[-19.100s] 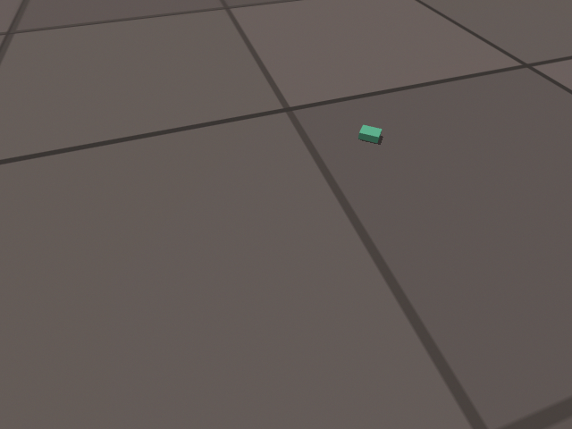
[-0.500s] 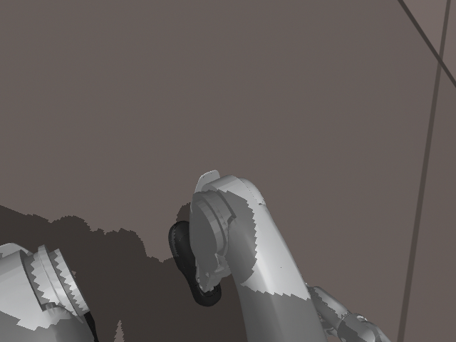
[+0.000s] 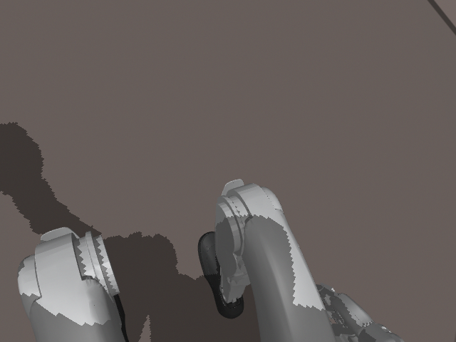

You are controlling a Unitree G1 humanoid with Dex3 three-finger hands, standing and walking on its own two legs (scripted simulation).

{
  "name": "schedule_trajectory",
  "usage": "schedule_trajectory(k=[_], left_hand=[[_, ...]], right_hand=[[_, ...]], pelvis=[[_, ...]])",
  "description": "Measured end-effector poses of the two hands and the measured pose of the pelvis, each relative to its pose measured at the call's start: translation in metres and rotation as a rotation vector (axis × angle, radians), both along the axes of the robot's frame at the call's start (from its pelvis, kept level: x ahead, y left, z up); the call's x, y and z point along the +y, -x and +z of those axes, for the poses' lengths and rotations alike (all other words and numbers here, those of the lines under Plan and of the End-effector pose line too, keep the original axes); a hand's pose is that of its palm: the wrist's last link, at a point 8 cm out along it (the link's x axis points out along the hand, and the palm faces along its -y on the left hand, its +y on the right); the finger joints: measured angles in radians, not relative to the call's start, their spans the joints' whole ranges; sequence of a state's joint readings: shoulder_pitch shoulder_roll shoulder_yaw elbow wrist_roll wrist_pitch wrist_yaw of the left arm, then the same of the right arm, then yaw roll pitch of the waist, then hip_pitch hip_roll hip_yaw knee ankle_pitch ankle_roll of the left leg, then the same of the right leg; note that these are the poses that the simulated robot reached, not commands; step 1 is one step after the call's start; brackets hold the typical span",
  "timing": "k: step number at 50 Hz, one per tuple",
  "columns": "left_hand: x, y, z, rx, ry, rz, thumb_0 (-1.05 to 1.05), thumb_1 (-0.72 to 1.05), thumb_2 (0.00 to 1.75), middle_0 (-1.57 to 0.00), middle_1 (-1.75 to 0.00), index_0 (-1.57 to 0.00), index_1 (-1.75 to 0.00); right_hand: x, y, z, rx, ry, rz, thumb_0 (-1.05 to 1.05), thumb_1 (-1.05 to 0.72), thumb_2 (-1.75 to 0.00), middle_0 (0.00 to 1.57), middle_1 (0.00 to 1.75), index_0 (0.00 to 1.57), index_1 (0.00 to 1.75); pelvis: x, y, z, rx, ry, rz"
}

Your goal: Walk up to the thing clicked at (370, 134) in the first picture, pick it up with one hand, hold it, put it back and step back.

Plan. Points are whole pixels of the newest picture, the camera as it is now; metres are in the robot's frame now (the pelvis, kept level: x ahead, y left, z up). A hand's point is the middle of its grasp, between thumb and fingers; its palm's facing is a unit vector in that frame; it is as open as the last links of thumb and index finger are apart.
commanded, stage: settle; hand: left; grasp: from above
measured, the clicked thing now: out of the picture +0.46 +0.36 -0.22
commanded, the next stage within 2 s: lift in 0.30 s
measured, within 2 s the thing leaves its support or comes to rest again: neither
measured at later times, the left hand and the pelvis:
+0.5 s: hand out of the picture +0.45 +0.35 -0.13, palm faces -0.46 -0.07 -0.88, open 11.4 cm; pelvis -0.01 -0.01 +0.02, yaw +4 degrees
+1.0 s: hand out of the picture +0.38 +0.35 +0.00, palm faces -0.47 -0.11 -0.88, open 11.4 cm; pelvis -0.01 +0.00 +0.10, yaw +8 degrees
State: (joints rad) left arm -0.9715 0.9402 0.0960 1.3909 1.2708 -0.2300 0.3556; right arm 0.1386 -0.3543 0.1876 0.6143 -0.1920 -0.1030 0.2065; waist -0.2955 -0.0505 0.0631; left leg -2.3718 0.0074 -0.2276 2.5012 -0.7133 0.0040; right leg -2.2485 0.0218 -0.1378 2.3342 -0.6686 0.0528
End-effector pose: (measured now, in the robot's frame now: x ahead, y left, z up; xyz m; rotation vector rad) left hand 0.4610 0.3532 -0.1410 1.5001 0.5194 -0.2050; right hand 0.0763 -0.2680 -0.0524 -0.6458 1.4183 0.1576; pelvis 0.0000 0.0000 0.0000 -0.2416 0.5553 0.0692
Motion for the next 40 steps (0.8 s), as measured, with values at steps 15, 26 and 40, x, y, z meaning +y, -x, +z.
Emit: schedule_trajectory(k=[15, 26, 40], left_hand=[[-0.008, 0.006, 0.043, 0.043, 0.006, -0.027, -0.01, -0.18, 0.51, -0.6, -0.55, -0.65, -0.5], [-0.006, 0.006, 0.067, 0.024, 0.007, -0.028, -0.02, -0.17, 0.55, -0.57, -0.57, -0.62, -0.53], [0.002, 0.043, 0.125, 0.061, 0.038, -0.007, -0.02, -0.16, 0.56, -0.56, -0.58, -0.61, -0.54]], right_hand=[[-0.001, -0.009, -0.007, -0.036, -0.014, -0.074, 0.0, -0.91, -0.9, 0.2, 0.3, 0.21, 0.3], [-0.007, 0.01, 0.0, -0.01, 0.028, -0.134, 0.0, -0.92, -0.9, 0.2, 0.3, 0.21, 0.3], [-0.001, 0.003, 0.022, -0.03, 0.004, -0.212, 0.0, -0.92, -0.91, 0.2, 0.3, 0.21, 0.3]], pelvis=[[-0.005, 0.006, 0.014, 0.022, -0.037, 0.026], [-0.005, 0.011, 0.021, 0.027, -0.042, 0.035], [-0.002, 0.011, 0.06, 0.069, -0.066, 0.058]])
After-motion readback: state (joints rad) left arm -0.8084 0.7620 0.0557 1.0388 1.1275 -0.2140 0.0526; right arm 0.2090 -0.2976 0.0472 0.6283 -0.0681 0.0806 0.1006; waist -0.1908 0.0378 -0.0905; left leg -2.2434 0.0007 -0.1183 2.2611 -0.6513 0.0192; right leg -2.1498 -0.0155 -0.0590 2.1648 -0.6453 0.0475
